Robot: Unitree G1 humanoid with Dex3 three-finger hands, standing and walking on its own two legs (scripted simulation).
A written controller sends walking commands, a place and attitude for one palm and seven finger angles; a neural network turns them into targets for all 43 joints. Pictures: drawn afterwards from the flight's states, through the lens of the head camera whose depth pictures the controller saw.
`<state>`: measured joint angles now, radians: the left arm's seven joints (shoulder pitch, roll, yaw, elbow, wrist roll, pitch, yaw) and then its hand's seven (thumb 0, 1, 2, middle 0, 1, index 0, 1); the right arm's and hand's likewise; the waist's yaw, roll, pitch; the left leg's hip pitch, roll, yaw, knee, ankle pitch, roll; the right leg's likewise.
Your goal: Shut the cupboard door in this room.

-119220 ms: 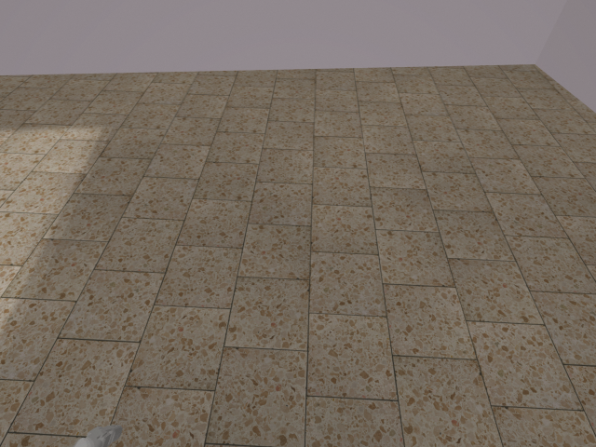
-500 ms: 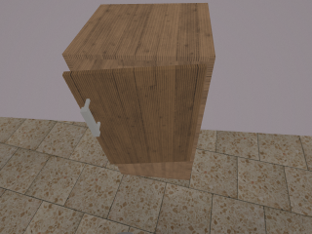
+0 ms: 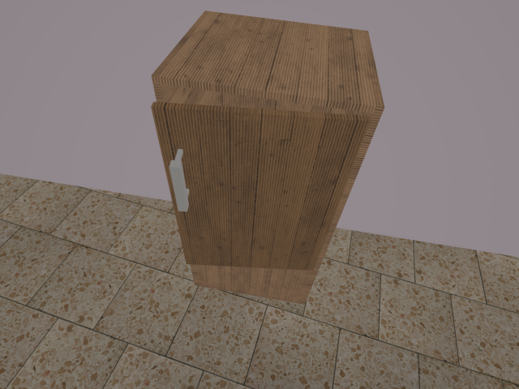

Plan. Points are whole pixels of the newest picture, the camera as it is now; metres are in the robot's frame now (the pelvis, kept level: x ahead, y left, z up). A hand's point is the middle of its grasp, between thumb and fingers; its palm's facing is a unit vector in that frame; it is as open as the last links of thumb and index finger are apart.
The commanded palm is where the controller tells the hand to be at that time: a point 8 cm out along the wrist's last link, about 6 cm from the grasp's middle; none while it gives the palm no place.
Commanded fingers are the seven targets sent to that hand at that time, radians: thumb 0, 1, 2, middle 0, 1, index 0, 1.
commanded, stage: come to a stop and stand still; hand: left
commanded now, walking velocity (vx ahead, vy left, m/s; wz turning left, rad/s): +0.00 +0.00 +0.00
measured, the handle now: (181, 180) +0.53 +0.21 -0.03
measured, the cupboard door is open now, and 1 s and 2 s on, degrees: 8 8 8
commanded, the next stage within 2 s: look again from close up in 0.70 s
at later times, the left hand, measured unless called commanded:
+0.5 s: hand out of the picture -0.03 +0.20 -0.18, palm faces +0.04 -0.99 -0.13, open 7.3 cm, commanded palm none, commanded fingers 0.00 0.90 0.90 -0.20 -0.30 -0.20 -0.30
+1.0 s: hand out of the picture -0.01 +0.22 -0.18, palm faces +0.02 -0.98 -0.21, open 7.3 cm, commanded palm none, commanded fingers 0.00 0.90 0.90 -0.20 -0.30 -0.20 -0.30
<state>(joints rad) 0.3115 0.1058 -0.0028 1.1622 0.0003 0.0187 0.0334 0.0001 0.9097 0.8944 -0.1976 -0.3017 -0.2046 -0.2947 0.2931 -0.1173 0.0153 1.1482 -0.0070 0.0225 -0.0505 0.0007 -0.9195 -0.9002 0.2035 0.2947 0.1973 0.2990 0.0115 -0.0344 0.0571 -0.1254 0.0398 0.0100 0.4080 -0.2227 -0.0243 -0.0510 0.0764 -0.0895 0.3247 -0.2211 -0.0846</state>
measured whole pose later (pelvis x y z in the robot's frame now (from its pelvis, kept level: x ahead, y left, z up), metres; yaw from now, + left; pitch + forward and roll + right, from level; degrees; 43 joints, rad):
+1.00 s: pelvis +0.00 +0.06 -0.01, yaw +0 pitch -1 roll +0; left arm 0.32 0.12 -0.02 1.12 0.02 -0.02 0.04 0.00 0.91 0.89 -0.20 -0.30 -0.20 -0.29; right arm 0.32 -0.17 0.01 1.06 -0.01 -0.02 -0.03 0.01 -0.93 -0.90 0.20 0.29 0.20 0.30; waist -0.01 0.05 0.02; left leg -0.22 -0.05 0.04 0.51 -0.27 0.07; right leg -0.18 -0.02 -0.07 0.50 -0.30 0.00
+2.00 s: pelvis +0.09 +0.00 -0.02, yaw +1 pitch -1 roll +1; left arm 0.23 0.17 0.03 1.06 0.01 -0.01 0.03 0.01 0.92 0.89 -0.20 -0.30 -0.20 -0.29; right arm 0.36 -0.11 0.02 1.12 -0.01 -0.03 -0.05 0.00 -0.91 -0.90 0.20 0.29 0.20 0.30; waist -0.02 -0.01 0.10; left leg -0.09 0.02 0.02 0.54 -0.42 -0.01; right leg -0.34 -0.04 -0.07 0.65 -0.26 -0.04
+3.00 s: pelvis +0.08 -0.03 +0.00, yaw +2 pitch -1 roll +0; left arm 0.31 0.10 -0.01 1.13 0.01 -0.01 0.03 0.00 0.91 0.89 -0.20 -0.30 -0.20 -0.29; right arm 0.30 -0.10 0.01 1.15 -0.01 0.00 -0.03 0.00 -0.91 -0.90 0.20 0.29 0.20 0.30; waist 0.00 -0.01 0.05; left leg -0.20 0.05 0.05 0.43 -0.21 -0.03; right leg -0.13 0.03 -0.05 0.44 -0.28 -0.05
